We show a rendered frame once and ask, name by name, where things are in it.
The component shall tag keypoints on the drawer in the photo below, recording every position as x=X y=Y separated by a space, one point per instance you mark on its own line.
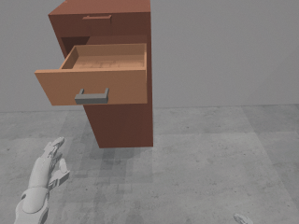
x=122 y=68

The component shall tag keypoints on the cabinet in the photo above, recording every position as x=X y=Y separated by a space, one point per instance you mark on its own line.
x=113 y=125

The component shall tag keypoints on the robot left hand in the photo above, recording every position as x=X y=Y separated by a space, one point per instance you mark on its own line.
x=41 y=176

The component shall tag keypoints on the robot left forearm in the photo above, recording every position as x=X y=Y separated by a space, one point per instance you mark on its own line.
x=33 y=207

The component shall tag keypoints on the robot right hand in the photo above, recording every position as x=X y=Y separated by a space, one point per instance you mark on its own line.
x=241 y=219

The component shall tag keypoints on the handle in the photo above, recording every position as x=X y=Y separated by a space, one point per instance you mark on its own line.
x=91 y=98
x=93 y=21

